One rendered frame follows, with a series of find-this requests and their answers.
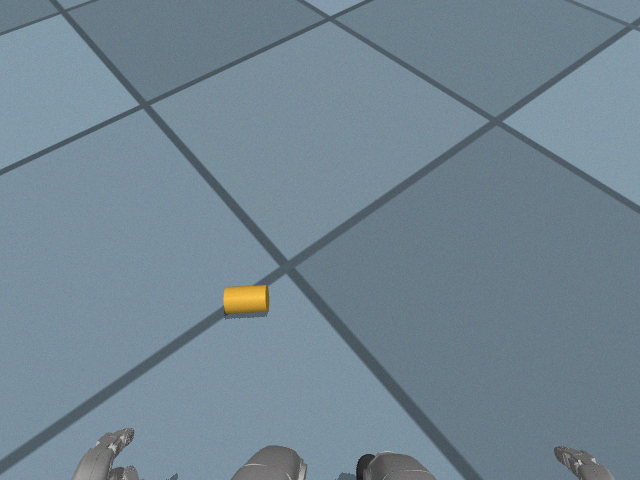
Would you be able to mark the right robot hand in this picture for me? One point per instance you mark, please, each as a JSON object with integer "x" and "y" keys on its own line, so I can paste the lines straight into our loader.
{"x": 582, "y": 464}

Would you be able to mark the right robot foot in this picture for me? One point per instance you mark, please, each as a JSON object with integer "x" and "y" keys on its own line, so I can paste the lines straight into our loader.
{"x": 362, "y": 464}

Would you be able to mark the left robot hand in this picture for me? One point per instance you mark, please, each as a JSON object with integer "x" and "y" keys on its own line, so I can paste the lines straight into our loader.
{"x": 97, "y": 463}

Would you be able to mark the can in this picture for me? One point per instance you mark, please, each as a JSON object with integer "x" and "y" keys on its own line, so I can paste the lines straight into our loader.
{"x": 246, "y": 299}

